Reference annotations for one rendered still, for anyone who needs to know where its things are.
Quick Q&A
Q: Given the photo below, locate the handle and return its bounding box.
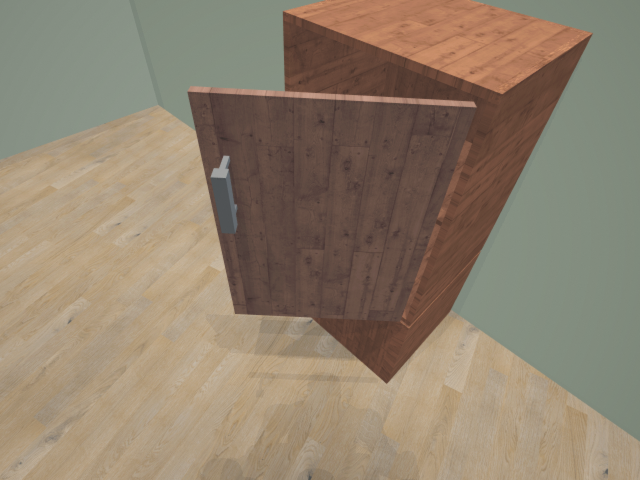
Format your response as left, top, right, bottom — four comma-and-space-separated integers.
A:
210, 156, 238, 234

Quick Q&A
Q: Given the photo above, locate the cupboard door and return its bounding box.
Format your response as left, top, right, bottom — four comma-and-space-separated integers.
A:
187, 86, 477, 322

